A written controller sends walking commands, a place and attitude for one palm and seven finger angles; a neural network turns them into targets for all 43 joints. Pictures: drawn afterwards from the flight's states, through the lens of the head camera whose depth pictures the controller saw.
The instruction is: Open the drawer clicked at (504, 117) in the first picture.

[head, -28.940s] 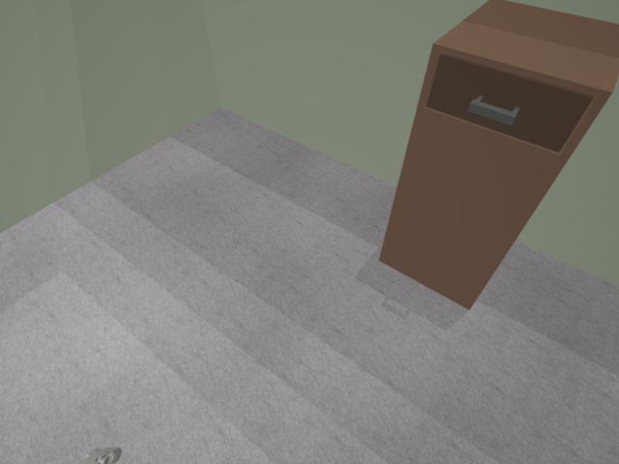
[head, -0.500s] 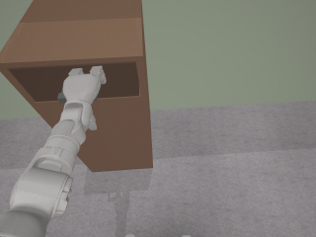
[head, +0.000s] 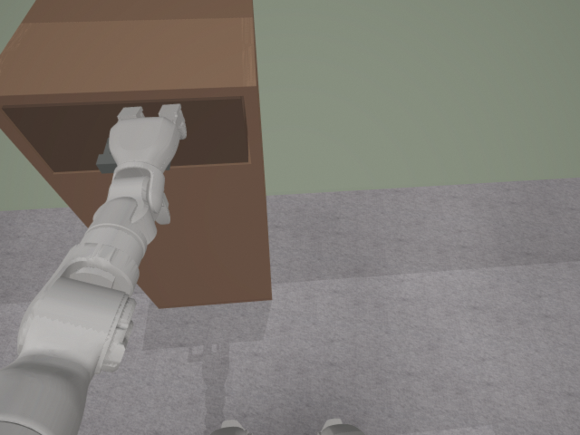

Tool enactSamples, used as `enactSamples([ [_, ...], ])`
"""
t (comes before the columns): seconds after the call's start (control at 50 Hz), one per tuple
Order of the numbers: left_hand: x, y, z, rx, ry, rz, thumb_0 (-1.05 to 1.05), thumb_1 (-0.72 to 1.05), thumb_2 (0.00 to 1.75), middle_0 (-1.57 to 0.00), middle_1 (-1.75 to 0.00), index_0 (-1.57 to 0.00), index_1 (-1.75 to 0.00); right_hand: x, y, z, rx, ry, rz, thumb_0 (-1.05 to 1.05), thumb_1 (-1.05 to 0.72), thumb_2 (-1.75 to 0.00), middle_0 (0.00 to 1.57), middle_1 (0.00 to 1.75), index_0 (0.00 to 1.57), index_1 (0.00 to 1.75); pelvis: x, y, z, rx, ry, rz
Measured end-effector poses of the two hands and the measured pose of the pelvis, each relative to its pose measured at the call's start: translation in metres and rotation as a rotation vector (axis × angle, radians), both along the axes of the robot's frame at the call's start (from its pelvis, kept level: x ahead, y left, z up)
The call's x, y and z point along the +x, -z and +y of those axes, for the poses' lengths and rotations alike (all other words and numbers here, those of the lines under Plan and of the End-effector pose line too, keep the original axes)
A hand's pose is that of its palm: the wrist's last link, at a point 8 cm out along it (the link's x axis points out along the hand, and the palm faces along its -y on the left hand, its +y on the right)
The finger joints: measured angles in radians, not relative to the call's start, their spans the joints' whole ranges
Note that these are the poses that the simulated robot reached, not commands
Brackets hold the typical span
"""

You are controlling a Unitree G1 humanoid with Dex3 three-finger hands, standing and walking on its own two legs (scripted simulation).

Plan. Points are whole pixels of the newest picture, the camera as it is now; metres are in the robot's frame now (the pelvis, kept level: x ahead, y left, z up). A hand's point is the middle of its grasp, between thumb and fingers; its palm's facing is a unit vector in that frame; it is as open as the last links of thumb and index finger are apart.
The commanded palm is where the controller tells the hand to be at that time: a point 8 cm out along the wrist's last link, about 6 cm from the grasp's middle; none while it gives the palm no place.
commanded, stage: lower the fingers behind the handle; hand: left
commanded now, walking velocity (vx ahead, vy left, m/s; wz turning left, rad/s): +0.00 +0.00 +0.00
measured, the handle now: (136, 152) +0.54 +0.21 +0.05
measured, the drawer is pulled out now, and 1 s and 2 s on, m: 0.00 0.00 0.00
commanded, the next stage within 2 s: lift the fingers back up to retry in 0.28 s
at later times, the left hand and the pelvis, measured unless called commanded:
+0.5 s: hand (157, 165) +0.50 +0.17 +0.06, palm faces +0.01 -0.02 -1.00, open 13.6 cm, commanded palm +0.49 +0.19 +0.10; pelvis -0.02 +0.01 -0.01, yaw -1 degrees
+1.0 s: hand (151, 155) +0.50 +0.17 +0.08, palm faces +0.00 -0.05 -1.00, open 13.3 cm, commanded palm +0.49 +0.18 +0.17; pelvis +0.02 +0.01 +0.02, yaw +0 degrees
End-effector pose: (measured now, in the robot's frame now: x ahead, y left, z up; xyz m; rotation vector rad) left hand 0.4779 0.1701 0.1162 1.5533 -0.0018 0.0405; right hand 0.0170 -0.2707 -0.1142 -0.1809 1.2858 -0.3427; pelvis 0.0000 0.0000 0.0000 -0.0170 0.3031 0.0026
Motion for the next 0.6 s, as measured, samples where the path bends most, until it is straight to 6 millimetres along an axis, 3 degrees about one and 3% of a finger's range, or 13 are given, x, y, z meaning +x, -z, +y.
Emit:
enactSamples([
  [0.26, 0.001, -0.001, -0.001, 0.003, -0.014, 0.011, 0.00, -0.49, 0.30, -0.34, -1.24, -0.32, -1.30, -0.032, 0.005, 0.012, 0.010, 0.029, 0.048, 0.00, -0.91, -0.89, 0.20, 0.30, 0.20, 0.30, -0.012, 0.004, 0.004, -0.006, 0.002, 0.004],
  [0.6, 0.001, -0.003, 0.002, -0.002, 0.012, 0.023, 0.00, -0.49, 0.30, -0.35, -1.26, -0.35, -1.26, -0.039, 0.004, 0.023, -0.002, 0.049, 0.025, 0.00, -0.91, -0.89, 0.20, 0.30, 0.20, 0.30, -0.017, 0.003, 0.016, -0.008, 0.014, 0.003],
])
